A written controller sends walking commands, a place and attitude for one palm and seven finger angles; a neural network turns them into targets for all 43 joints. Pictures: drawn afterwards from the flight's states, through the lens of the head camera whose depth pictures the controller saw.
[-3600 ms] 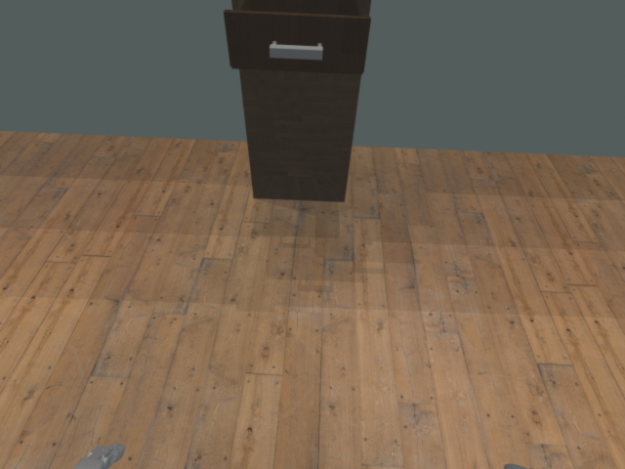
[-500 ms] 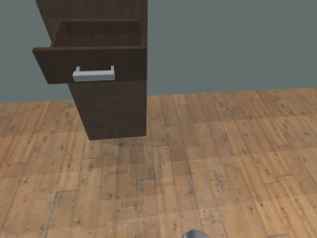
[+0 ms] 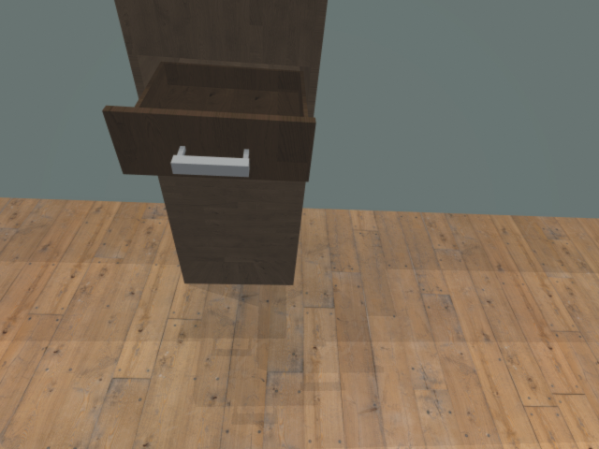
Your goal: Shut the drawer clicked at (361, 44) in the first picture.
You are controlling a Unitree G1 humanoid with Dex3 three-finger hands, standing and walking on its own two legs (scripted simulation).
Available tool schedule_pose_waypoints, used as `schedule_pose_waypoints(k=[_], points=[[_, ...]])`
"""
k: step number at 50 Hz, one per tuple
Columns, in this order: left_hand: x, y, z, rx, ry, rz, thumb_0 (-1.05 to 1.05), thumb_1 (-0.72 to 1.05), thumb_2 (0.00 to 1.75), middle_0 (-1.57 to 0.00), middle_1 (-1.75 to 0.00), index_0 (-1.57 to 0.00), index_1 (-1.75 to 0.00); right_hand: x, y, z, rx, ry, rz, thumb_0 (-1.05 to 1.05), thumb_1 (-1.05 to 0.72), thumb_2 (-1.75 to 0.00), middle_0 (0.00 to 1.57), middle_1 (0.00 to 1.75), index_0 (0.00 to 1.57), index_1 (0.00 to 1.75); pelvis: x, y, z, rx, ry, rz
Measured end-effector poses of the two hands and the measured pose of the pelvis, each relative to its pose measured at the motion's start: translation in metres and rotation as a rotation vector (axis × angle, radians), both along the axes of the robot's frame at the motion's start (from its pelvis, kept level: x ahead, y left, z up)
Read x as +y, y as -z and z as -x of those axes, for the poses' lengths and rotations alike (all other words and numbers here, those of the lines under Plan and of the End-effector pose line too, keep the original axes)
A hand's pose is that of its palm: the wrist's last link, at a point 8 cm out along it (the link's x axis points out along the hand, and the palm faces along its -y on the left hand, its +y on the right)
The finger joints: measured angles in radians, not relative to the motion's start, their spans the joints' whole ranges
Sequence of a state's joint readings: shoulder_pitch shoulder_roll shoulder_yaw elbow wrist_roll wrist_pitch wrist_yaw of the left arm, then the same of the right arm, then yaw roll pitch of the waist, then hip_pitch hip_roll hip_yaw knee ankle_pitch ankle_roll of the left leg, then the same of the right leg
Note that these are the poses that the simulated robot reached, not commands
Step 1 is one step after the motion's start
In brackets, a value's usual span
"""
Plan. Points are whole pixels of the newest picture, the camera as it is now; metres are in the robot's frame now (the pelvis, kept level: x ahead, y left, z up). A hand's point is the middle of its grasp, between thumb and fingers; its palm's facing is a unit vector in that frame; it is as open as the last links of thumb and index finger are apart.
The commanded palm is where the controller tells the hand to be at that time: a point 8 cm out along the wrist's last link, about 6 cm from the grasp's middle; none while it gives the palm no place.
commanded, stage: take the last steps up to it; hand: left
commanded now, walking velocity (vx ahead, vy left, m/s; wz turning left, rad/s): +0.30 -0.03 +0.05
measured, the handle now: (212, 159) +0.61 +0.20 +0.05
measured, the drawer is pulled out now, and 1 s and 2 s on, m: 0.25 0.25 0.25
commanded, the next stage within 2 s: come to a stop and stand still in 0.72 s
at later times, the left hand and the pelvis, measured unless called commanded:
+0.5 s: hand (219, 428) +0.20 +0.12 -0.16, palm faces +0.06 -0.97 -0.22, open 7.3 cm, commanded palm none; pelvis +0.13 -0.06 +0.00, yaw +1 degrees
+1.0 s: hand (223, 436) +0.19 +0.12 -0.18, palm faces +0.13 -0.98 -0.14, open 7.4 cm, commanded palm none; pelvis +0.27 -0.03 +0.00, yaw +1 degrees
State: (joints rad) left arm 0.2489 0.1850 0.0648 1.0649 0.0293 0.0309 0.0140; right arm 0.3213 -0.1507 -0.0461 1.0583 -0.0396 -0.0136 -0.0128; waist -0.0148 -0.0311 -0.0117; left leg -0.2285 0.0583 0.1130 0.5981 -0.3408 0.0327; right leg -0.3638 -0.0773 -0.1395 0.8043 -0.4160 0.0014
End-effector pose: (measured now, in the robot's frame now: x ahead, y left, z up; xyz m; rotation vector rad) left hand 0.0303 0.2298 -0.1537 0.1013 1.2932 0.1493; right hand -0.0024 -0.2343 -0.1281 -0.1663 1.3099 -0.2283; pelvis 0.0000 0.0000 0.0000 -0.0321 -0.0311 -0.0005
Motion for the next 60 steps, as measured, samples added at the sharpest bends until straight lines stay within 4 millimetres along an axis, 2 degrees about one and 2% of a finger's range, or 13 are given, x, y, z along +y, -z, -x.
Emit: schedule_pose_waypoints(k=[6, 11, 15, 20, 22, 25, 33, 38, 44, 47, 51, 55, 60], points=[[0.008, -0.015, 0.006, 0.059, -0.018, 0.008, 0.01, 0.92, 0.90, -0.19, -0.30, -0.20, -0.30, 0.014, -0.013, 0.014, 0.099, 0.001, -0.019, 0.00, -0.92, -0.89, 0.20, 0.30, 0.20, 0.30, 0.004, -0.015, -0.020, 0.017, -0.018, -0.004], [0.002, -0.020, -0.009, 0.105, -0.011, -0.002, 0.01, 0.92, 0.90, -0.19, -0.30, -0.19, -0.30, 0.022, -0.010, 0.018, 0.171, 0.034, -0.064, 0.00, -0.91, -0.89, 0.20, 0.30, 0.20, 0.30, -0.001, -0.016, -0.042, 0.022, -0.008, -0.023], [-0.011, -0.020, -0.044, 0.104, 0.017, -0.012, 0.01, 0.91, 0.90, -0.19, -0.30, -0.19, -0.30, 0.021, -0.003, 0.014, 0.214, 0.067, -0.104, 0.00, -0.91, -0.89, 0.20, 0.30, 0.20, 0.30, -0.014, -0.013, -0.064, 0.024, -0.002, -0.041], [-0.034, -0.019, -0.115, 0.012, 0.051, -0.048, 0.01, 0.93, 0.90, -0.19, -0.30, -0.19, -0.30, 0.004, 0.015, -0.003, 0.271, 0.088, -0.153, 0.00, -0.91, -0.89, 0.20, 0.30, 0.20, 0.30, -0.039, 0.000, -0.101, 0.026, 0.001, -0.056], [-0.044, -0.017, -0.139, -0.048, 0.048, -0.064, 0.01, 0.93, 0.90, -0.19, -0.30, -0.20, -0.30, -0.008, 0.026, -0.018, 0.287, 0.077, -0.166, 0.00, -0.91, -0.89, 0.20, 0.30, 0.20, 0.30, -0.050, 0.008, -0.115, 0.022, -0.006, -0.049], [-0.057, -0.023, -0.156, -0.100, 0.013, -0.065, 0.00, 0.92, 0.90, -0.19, -0.30, -0.20, -0.30, -0.028, 0.028, -0.060, 0.257, 0.035, -0.156, 0.00, -0.91, -0.89, 0.20, 0.30, 0.20, 0.30, -0.059, 0.005, -0.133, 0.011, -0.023, -0.041], [-0.076, -0.030, -0.152, -0.005, -0.041, -0.051, 0.00, 0.94, 0.90, -0.20, -0.30, -0.20, -0.30, -0.065, 0.008, -0.218, -0.022, -0.054, -0.079, 0.00, -0.91, -0.89, 0.20, 0.30, 0.20, 0.30, -0.068, -0.011, -0.181, 0.016, -0.042, -0.030], [-0.088, -0.022, -0.141, 0.094, -0.076, 0.010, 0.00, 0.92, 0.90, -0.20, -0.30, -0.20, -0.30, -0.056, -0.002, -0.294, -0.115, -0.116, -0.069, 0.00, -0.91, -0.90, 0.20, 0.30, 0.19, 0.30, -0.061, -0.012, -0.209, 0.020, -0.044, -0.020], [-0.082, -0.006, -0.134, 0.207, -0.145, 0.063, 0.00, 0.91, 0.90, -0.20, -0.30, -0.20, -0.30, -0.021, -0.002, -0.361, -0.148, -0.200, -0.060, 0.00, -0.91, -0.90, 0.20, 0.30, 0.19, 0.30, -0.040, -0.002, -0.248, 0.014, -0.049, 0.000], [-0.072, 0.001, -0.139, 0.259, -0.145, 0.067, 0.00, 0.91, 0.90, -0.20, -0.30, -0.20, -0.30, -0.001, -0.001, -0.376, -0.161, -0.204, -0.056, 0.00, -0.91, -0.89, 0.20, 0.30, 0.20, 0.30, -0.031, 0.002, -0.261, 0.004, -0.036, -0.019], [-0.056, -0.002, -0.162, 0.262, -0.105, 0.038, 0.01, 0.91, 0.90, -0.20, -0.30, -0.20, -0.30, 0.012, -0.004, -0.376, -0.161, -0.147, -0.061, -0.01, -0.92, -0.89, 0.20, 0.30, 0.20, 0.30, -0.025, -0.004, -0.266, -0.006, -0.015, -0.022], [-0.037, -0.005, -0.193, 0.201, -0.067, -0.009, 0.00, 0.91, 0.90, -0.20, -0.30, -0.20, -0.30, 0.000, -0.009, -0.373, -0.167, -0.116, -0.037, -0.04, -0.94, -0.89, 0.20, 0.30, 0.20, 0.30, -0.028, -0.007, -0.258, -0.003, -0.011, -0.016], [-0.024, -0.010, -0.226, 0.082, -0.051, -0.074, 0.00, 0.91, 0.90, -0.19, -0.30, -0.20, -0.30, -0.031, -0.009, -0.349, -0.127, -0.102, -0.008, -0.03, -0.93, -0.89, 0.21, 0.30, 0.20, 0.30, -0.044, -0.006, -0.243, 0.005, -0.010, -0.016]])
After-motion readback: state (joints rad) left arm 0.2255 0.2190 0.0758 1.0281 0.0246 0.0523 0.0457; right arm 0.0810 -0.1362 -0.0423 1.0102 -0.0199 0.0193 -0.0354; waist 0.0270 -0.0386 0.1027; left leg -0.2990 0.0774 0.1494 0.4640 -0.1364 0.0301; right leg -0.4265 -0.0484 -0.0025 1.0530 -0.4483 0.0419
